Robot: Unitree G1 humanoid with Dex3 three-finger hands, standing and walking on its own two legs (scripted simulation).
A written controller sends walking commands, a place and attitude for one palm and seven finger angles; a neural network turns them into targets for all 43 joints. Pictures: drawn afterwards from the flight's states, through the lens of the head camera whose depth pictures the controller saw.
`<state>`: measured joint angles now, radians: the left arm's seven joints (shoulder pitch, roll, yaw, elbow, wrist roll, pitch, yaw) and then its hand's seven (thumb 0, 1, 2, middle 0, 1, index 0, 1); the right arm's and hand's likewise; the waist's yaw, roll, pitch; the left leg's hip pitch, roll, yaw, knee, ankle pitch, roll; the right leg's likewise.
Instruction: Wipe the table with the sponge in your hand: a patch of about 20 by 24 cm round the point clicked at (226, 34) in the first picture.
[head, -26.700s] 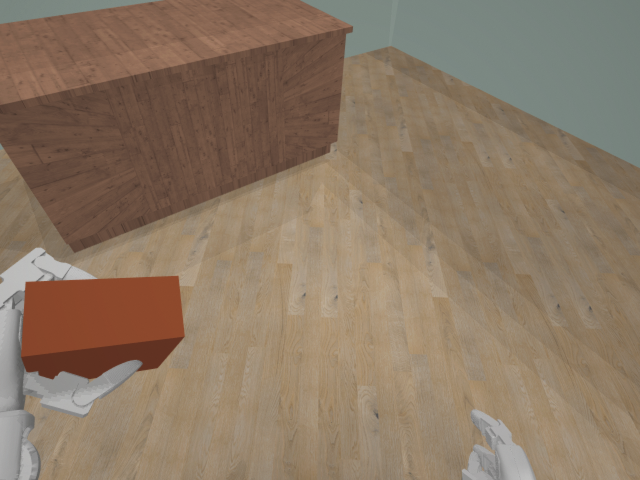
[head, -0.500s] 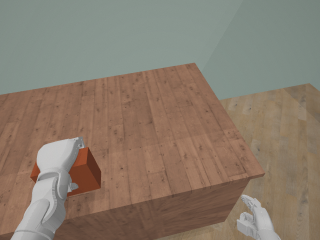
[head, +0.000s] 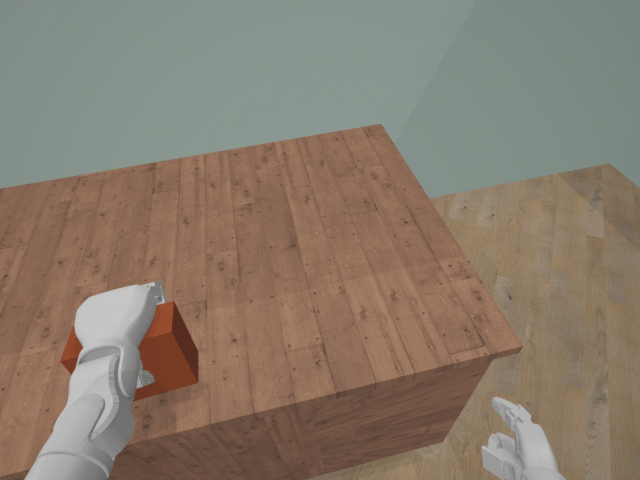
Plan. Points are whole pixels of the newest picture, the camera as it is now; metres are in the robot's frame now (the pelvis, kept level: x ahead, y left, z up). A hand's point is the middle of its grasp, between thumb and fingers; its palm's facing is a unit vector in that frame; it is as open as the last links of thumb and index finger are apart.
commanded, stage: move the sponge above the wiping area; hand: left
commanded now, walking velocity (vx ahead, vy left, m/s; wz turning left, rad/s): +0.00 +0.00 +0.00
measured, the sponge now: (142, 363) +0.24 +0.30 -0.02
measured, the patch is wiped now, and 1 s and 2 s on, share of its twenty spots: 0.00 0.00 0.00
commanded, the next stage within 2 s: none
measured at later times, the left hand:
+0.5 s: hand (149, 341) +0.26 +0.28 +0.02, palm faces -0.10 -0.09 -0.99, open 10.1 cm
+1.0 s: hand (152, 335) +0.27 +0.28 +0.01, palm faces -0.15 -0.08 -0.98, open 10.1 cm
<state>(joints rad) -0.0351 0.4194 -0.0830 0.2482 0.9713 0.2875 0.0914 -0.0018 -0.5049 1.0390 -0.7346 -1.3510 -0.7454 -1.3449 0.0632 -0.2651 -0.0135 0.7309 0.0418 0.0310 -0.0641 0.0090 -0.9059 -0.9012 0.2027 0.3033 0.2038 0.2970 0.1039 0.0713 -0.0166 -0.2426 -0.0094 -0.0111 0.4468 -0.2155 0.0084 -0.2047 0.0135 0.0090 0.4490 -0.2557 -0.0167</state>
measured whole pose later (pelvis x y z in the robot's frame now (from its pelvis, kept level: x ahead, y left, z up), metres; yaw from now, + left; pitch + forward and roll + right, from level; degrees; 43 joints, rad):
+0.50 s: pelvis +0.00 +0.01 +0.00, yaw -1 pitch +1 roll +0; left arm -0.01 0.38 -0.11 0.25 0.98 0.29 0.13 0.00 -0.50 1.04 -0.73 -1.35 -0.74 -1.35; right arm 0.10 -0.26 -0.02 0.73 0.05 0.05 -0.04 0.01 -0.91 -0.90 0.20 0.30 0.20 0.30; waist 0.09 0.08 -0.05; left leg -0.27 -0.02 0.00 0.47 -0.23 0.02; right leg -0.23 0.01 0.02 0.48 -0.27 -0.01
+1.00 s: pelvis -0.01 +0.00 +0.00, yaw +0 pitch +1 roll +0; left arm -0.12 0.40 -0.10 0.36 0.99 0.24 0.09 0.00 -0.51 1.04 -0.73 -1.35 -0.75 -1.35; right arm 0.07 -0.25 0.00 0.72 0.04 0.05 -0.07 0.01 -0.90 -0.90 0.20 0.30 0.21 0.30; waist 0.09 0.07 -0.03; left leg -0.27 -0.01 -0.01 0.46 -0.21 0.01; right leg -0.23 0.02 0.01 0.46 -0.25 -0.02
